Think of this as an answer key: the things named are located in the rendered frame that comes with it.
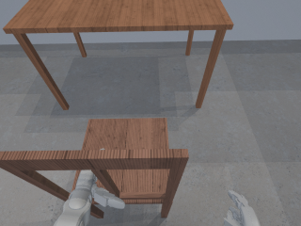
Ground left robot hand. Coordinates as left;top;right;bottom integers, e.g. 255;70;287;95
75;148;125;209

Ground right robot hand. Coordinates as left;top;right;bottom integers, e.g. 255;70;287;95
224;190;261;226

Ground table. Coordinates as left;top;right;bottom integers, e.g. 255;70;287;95
3;0;234;110

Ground chair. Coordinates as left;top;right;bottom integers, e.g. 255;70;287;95
0;118;189;218

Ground robot left forearm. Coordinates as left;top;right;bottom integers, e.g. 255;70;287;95
53;187;92;226

